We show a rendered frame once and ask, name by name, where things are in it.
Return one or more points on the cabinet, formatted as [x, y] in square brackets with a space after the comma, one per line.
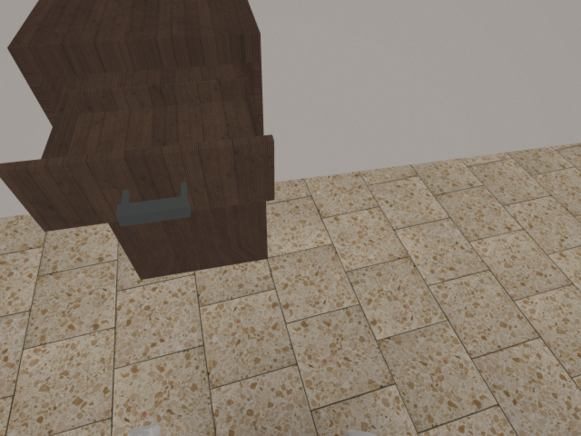
[73, 45]

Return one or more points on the handle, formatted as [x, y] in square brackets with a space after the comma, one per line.
[154, 210]

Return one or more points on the drawer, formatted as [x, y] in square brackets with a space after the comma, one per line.
[148, 139]

